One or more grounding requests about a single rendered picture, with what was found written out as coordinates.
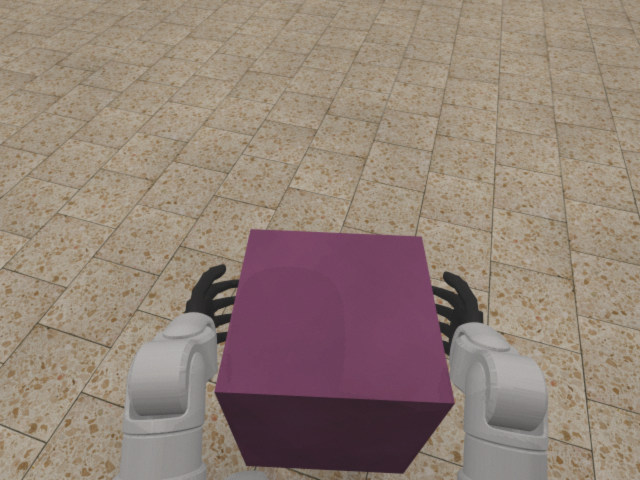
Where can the carton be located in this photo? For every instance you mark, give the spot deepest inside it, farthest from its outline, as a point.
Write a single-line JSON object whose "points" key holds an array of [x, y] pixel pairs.
{"points": [[334, 358]]}

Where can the left robot forearm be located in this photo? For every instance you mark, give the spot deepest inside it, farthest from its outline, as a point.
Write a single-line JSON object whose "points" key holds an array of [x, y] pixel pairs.
{"points": [[165, 402]]}

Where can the right robot hand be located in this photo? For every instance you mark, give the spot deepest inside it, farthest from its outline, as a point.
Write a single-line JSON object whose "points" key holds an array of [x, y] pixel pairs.
{"points": [[464, 303]]}

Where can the left robot hand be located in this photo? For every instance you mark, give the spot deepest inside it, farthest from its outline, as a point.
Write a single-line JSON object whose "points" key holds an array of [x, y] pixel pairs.
{"points": [[202, 297]]}

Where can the right robot forearm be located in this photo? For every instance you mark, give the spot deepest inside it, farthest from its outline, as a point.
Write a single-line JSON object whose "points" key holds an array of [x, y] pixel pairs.
{"points": [[505, 409]]}

